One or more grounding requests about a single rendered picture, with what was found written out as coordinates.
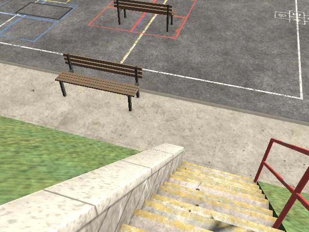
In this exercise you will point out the stairs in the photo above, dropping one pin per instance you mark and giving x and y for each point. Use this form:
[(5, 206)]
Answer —
[(196, 198)]

